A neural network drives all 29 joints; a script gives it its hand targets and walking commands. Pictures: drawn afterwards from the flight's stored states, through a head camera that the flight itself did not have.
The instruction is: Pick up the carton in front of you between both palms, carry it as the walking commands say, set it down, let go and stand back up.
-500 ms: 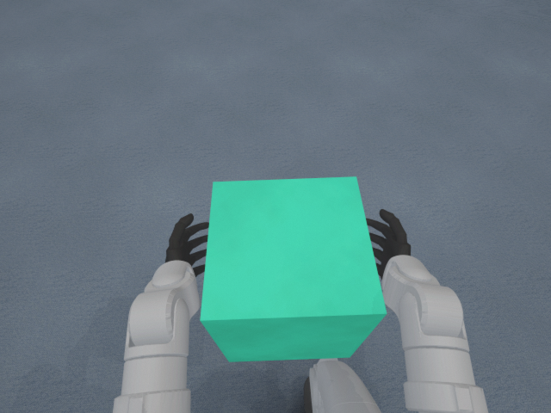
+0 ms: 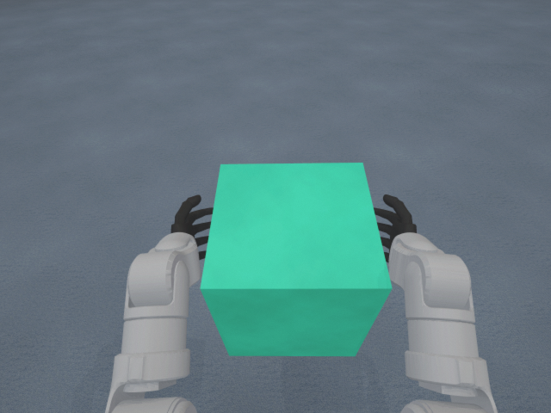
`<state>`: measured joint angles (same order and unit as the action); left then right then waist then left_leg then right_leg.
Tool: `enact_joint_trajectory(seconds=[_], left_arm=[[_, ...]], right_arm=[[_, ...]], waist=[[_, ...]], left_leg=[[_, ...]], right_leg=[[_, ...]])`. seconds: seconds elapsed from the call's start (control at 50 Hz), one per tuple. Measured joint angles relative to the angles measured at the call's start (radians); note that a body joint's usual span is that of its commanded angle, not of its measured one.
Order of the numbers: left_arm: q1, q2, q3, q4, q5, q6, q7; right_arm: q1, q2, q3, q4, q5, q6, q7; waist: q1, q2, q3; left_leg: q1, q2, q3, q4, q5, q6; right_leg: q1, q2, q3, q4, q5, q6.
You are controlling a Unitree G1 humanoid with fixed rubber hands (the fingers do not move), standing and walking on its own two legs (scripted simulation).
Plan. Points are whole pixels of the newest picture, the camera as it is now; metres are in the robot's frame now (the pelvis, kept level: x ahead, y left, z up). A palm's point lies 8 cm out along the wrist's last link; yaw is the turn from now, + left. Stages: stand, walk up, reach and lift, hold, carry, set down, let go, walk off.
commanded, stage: carry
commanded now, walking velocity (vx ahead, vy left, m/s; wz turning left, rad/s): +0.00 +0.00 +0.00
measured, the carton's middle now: (291, 265) +0.34 +0.00 +0.05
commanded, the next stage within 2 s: none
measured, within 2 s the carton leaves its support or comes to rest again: neither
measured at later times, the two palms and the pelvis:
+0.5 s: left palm (169, 253) +0.31 +0.17 +0.12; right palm (387, 251) +0.31 -0.13 +0.12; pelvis -0.02 +0.02 +0.00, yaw +0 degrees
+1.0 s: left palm (163, 254) +0.31 +0.17 +0.12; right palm (385, 253) +0.31 -0.13 +0.12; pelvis -0.03 +0.02 +0.00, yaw +0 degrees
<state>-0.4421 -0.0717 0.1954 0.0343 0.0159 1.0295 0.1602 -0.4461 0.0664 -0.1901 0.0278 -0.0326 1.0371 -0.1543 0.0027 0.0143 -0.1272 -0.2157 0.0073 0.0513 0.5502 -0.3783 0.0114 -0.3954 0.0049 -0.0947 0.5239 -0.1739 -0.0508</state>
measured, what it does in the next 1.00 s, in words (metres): stands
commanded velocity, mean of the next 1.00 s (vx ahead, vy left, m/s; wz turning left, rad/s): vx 0.00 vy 0.00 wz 0.00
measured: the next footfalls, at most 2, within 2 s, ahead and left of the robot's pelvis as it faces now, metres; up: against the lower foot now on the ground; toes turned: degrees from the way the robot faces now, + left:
left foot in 1.80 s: +0.43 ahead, +0.10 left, +0.00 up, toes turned +9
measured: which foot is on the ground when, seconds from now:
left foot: down 0.00-1.00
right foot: down 0.00-1.00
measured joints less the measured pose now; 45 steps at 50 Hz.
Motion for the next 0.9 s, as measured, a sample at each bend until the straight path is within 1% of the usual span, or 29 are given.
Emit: enact_joint_trajectory(seconds=[0.1,0.16,0.46,0.9], left_arm=[[-0.032,-0.006,0.023,0.054,0.021,0.040,-0.003],[-0.043,-0.007,0.031,0.064,0.026,0.049,-0.004],[-0.086,-0.008,0.041,0.026,0.029,0.075,-0.004],[-0.112,-0.010,0.053,0.037,0.040,0.102,-0.004]], right_arm=[[-0.035,0.003,-0.025,0.060,-0.010,0.037,0.001],[-0.048,0.007,-0.038,0.073,-0.014,0.045,0.001],[-0.083,0.013,-0.060,0.027,-0.018,0.069,0.001],[-0.109,0.008,-0.069,0.042,-0.023,0.093,0.003]], waist=[[0.002,-0.003,-0.005],[0.004,-0.006,0.010],[0.007,-0.014,0.061],[0.004,-0.016,0.057]], left_leg=[[0.002,-0.004,0.004,0.022,-0.015,0.008],[0.000,-0.008,0.006,0.028,-0.014,0.012],[-0.021,-0.024,0.013,0.032,0.008,0.031],[-0.028,-0.036,0.018,0.022,0.027,0.042]], right_leg=[[0.001,-0.005,0.004,0.023,-0.013,0.007],[0.000,-0.008,0.007,0.026,-0.010,0.011],[-0.010,-0.023,0.015,0.004,0.027,0.026],[-0.011,-0.034,0.021,-0.017,0.053,0.036]])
